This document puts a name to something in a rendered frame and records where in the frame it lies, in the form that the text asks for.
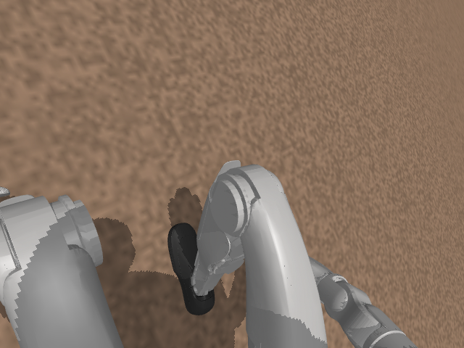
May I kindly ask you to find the right robot hand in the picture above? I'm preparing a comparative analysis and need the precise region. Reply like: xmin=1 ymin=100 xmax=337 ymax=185
xmin=309 ymin=257 xmax=333 ymax=286

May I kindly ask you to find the right robot foot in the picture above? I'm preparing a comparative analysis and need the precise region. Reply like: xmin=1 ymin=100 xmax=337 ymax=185
xmin=167 ymin=223 xmax=215 ymax=315

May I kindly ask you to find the right robot arm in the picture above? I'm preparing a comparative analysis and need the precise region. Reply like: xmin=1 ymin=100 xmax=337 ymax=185
xmin=317 ymin=273 xmax=417 ymax=348

